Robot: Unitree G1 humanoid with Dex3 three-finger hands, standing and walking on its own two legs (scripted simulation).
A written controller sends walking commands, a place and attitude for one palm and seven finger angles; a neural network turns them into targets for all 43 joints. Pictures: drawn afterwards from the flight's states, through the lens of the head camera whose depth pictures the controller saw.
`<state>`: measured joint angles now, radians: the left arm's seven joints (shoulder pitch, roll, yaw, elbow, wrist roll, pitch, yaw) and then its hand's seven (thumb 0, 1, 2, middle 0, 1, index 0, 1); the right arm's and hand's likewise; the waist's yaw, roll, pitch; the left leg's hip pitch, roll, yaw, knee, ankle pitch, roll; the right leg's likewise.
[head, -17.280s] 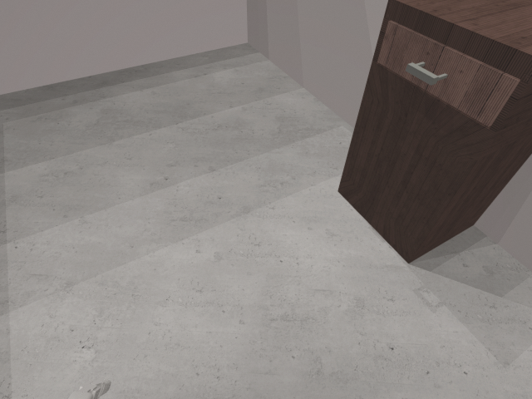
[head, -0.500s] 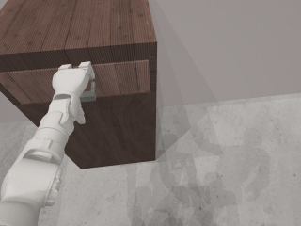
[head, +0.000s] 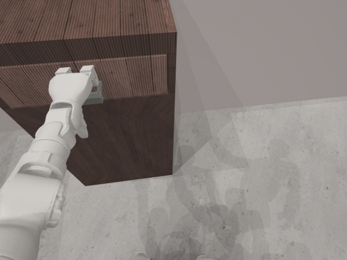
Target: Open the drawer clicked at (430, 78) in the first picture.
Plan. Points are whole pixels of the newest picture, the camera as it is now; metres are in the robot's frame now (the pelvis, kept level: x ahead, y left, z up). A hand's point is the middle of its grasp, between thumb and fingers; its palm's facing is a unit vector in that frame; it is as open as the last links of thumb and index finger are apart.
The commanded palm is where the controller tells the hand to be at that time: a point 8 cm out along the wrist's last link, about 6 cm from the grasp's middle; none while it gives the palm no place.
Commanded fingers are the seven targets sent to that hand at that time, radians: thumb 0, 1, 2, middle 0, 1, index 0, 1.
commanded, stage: lower the fingers behind the handle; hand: left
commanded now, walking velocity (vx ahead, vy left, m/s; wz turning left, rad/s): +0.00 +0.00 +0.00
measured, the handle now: (82, 92) +0.53 +0.22 +0.04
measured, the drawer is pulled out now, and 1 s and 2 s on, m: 0.00 0.00 0.00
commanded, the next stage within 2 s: lift the fingers back up to retry in 0.62 s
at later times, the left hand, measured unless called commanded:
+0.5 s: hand (82, 102) +0.49 +0.21 +0.05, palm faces -0.02 -0.01 -1.00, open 13.8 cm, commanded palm +0.48 +0.21 +0.08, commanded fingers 0.00 -0.50 0.30 -0.30 -1.20 -0.30 -1.20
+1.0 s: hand (81, 101) +0.49 +0.21 +0.06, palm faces -0.04 -0.03 -1.00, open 13.7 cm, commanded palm +0.48 +0.21 +0.12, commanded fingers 0.00 -0.50 0.30 -0.30 -1.20 -0.30 -1.20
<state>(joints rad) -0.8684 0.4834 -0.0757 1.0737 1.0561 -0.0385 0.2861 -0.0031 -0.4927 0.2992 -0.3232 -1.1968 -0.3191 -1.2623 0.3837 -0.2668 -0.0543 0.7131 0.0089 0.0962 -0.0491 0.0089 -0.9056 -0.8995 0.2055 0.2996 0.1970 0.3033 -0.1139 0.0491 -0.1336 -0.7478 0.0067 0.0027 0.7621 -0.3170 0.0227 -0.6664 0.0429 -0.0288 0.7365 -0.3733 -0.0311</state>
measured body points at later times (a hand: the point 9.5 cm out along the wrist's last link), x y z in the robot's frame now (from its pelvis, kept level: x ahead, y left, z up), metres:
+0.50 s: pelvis -0.02 +0.01 -0.01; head +0.07 +0.02 +0.43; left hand +0.49 +0.21 +0.11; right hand -0.01 -0.26 -0.13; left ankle +0.02 +0.11 -0.71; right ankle -0.02 -0.10 -0.71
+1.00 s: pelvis -0.01 +0.02 +0.00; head +0.07 +0.02 +0.44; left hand +0.49 +0.21 +0.11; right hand -0.01 -0.25 -0.13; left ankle +0.02 +0.11 -0.71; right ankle -0.02 -0.10 -0.71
